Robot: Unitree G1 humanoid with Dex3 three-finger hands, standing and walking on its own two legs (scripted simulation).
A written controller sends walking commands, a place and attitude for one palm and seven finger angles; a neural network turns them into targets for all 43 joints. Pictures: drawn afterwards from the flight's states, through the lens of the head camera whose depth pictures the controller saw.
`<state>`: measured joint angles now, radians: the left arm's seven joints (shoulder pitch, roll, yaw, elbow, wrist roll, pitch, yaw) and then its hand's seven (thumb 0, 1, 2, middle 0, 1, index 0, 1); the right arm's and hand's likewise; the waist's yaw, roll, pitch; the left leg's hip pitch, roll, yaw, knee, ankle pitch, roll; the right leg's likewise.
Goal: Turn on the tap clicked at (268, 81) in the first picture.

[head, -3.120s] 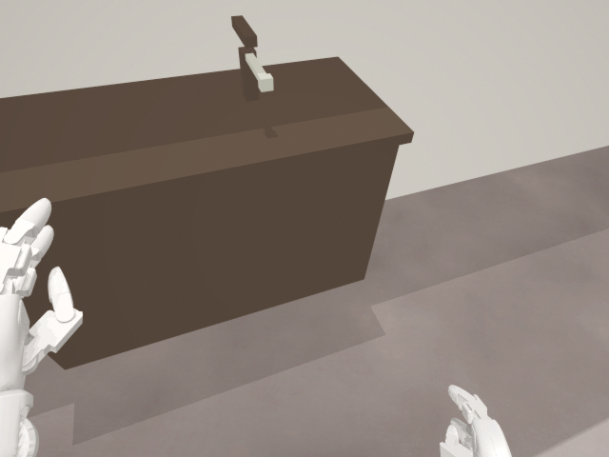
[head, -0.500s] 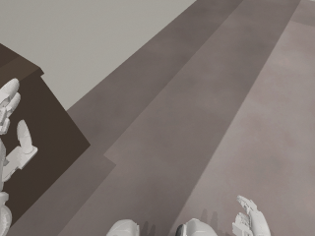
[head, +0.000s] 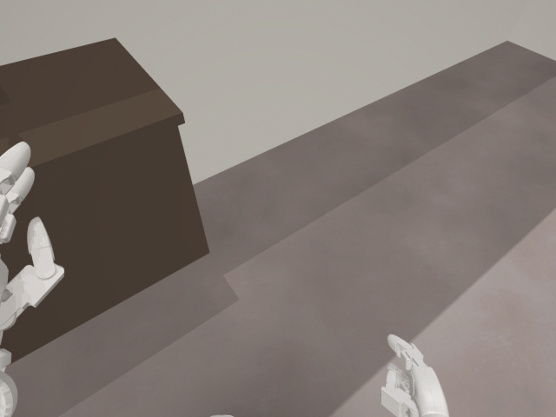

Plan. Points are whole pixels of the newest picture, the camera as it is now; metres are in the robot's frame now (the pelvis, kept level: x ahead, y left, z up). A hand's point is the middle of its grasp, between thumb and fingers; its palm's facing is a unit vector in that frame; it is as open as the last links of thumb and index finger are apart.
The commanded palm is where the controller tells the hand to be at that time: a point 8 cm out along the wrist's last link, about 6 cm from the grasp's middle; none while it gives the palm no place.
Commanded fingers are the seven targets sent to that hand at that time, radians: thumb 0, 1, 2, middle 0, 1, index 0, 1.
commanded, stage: turn to face it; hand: left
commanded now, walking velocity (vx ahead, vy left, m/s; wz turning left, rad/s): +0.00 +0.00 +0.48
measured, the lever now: out of the picture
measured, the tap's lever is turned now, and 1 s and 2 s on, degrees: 0 0 0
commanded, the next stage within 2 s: take the last steps up to it in 0.32 s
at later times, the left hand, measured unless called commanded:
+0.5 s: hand out of the picture +0.08 +0.22 +0.19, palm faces +0.57 -0.71 -0.42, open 7.4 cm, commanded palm +0.01 +0.26 +0.18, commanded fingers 0.00 0.90 0.90 -0.20 -0.30 -0.20 -0.30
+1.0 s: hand out of the picture +0.04 +0.21 +0.17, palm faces +0.61 -0.66 -0.43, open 7.4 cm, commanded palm -0.03 +0.24 +0.18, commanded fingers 0.00 0.90 0.90 -0.20 -0.30 -0.20 -0.30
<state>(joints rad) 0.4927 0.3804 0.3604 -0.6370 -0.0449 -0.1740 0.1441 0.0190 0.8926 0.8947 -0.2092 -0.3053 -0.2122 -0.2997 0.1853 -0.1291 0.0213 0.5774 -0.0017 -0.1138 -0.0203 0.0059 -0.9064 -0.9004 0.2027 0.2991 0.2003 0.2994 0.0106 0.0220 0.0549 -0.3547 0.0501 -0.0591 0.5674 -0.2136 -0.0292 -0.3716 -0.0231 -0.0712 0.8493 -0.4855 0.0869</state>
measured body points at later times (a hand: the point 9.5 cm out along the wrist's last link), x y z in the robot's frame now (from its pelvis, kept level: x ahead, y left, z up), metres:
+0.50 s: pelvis -0.08 -0.05 +0.00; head -0.05 -0.05 +0.45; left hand +0.04 +0.25 +0.21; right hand +0.14 -0.28 -0.08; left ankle -0.16 +0.06 -0.72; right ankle -0.02 -0.13 -0.73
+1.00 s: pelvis -0.10 -0.08 +0.00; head -0.08 -0.10 +0.45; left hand +0.00 +0.24 +0.19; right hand +0.11 -0.25 -0.12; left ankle -0.17 +0.05 -0.65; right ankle -0.06 -0.15 -0.73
